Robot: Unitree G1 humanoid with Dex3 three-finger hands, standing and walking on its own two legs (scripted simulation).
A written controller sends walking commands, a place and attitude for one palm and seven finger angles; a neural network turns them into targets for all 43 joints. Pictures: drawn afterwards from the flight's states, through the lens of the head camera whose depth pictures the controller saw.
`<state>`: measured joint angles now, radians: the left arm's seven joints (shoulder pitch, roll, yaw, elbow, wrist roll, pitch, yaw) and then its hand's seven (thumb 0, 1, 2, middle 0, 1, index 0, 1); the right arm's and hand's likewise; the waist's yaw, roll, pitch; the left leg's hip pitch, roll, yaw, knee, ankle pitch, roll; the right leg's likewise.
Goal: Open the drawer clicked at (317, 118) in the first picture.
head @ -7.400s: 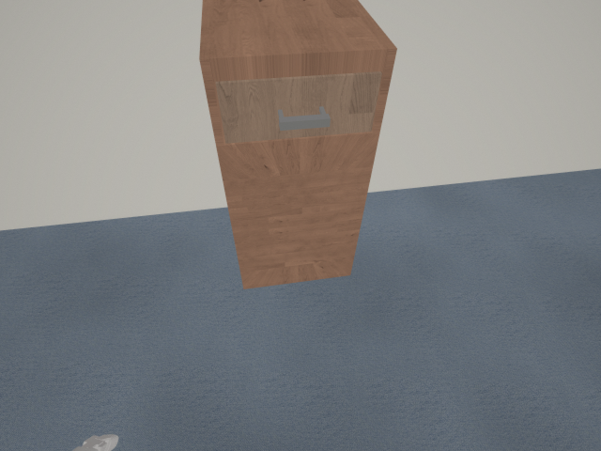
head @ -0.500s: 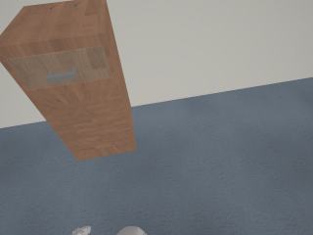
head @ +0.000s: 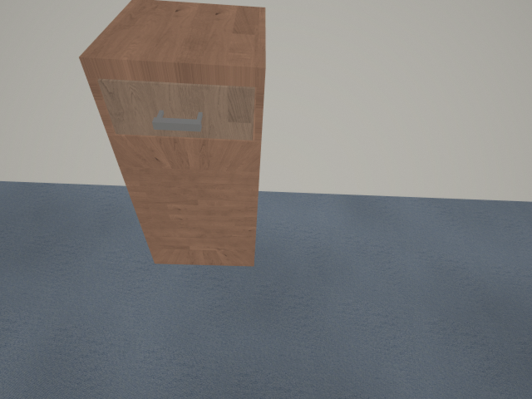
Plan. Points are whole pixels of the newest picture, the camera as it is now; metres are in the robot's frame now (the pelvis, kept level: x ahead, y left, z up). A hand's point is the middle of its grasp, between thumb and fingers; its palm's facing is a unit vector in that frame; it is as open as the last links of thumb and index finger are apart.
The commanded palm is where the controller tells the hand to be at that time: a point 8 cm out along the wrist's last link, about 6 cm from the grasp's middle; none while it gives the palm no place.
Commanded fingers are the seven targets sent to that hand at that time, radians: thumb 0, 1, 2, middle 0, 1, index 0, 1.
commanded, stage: take the last steps up to it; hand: left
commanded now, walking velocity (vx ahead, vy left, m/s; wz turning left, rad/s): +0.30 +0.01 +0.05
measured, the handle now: (179, 119) +0.75 +0.29 -0.01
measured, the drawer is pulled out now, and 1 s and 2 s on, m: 0.00 0.00 0.00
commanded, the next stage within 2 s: come to a stop and stand still in 0.54 s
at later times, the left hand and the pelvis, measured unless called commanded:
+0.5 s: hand out of the picture +0.15 +0.14 -0.17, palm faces +0.09 -0.97 -0.21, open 7.2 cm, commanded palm none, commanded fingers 0.00 0.90 0.90 -0.20 -0.30 -0.20 -0.30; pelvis +0.14 -0.04 +0.00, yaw +2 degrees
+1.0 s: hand (164, 352) +0.23 +0.21 -0.19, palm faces +0.07 -0.97 -0.21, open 7.4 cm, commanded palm none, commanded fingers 0.00 0.90 0.90 -0.20 -0.30 -0.20 -0.30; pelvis +0.21 +0.01 -0.01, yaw +0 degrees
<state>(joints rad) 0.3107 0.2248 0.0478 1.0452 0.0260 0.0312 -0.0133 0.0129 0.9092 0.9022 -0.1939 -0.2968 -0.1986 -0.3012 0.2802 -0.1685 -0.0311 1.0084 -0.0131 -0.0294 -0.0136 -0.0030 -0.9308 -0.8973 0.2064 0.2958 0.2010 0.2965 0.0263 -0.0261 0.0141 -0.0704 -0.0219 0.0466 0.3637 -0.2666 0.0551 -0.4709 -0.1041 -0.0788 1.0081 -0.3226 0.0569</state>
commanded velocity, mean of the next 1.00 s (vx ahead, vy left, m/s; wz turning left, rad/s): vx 0.06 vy -0.04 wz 0.02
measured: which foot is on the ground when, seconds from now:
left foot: down 0.00-0.24, up 0.26-0.68, down 0.70-1.00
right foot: up 0.00-0.22, down 0.24-0.72, up 0.74-1.00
